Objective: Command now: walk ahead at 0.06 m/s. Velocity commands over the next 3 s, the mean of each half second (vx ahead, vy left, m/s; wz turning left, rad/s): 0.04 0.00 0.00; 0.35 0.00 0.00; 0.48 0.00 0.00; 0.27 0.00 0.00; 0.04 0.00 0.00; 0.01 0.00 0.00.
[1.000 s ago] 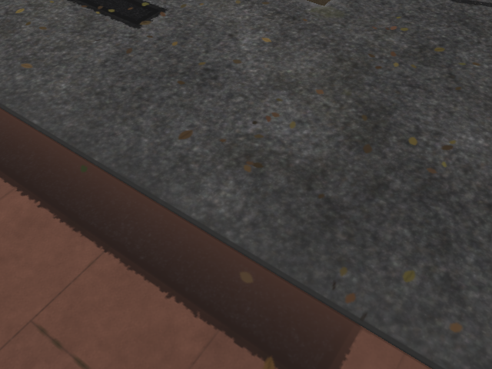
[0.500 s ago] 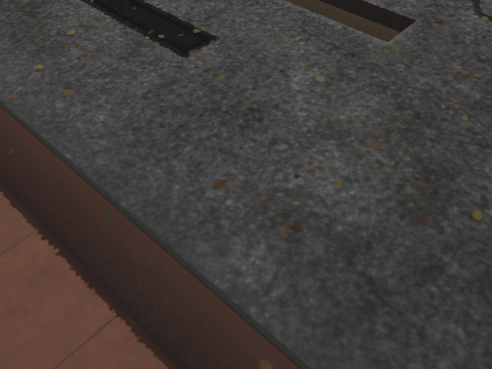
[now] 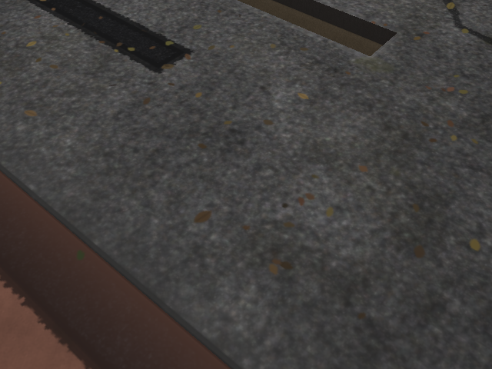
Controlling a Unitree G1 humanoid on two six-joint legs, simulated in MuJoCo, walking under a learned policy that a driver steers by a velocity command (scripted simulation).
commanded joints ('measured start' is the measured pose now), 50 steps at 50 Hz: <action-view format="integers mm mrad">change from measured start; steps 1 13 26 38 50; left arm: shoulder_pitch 118 94 130 470 312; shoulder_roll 67 69 59 221 132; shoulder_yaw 15 16 16 76 18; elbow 10 59 74 150 62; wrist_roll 19 -3 -26 -34 -10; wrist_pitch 6 -48 -42 -120 -109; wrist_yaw -2 -7 -1 -41 -25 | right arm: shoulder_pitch -39 19 64 -100 -303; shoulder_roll -112 -95 -123 -81 -47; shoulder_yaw -16 -24 -38 -33 -16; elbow -39 15 67 -69 -126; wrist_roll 15 11 40 53 45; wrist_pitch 1 19 22 -68 -51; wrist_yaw -11 -20 -29 1 44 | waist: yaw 53 3 5 169 66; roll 109 -6 42 -306 -83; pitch -25 -12 110 23 143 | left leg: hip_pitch -111 131 31 -484 -258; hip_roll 200 90 97 14 78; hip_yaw -214 -73 -114 19 17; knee -220 -15 -4 497 212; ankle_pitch -451 -39 -584 -227 119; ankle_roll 47 -5 43 -44 -30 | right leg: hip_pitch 221 78 -4 605 257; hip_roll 5 2 28 -265 -128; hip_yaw -19 2 -6 504 35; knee -158 -244 -210 -410 -566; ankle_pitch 102 74 -373 44 349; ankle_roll -35 -37 -109 -308 -192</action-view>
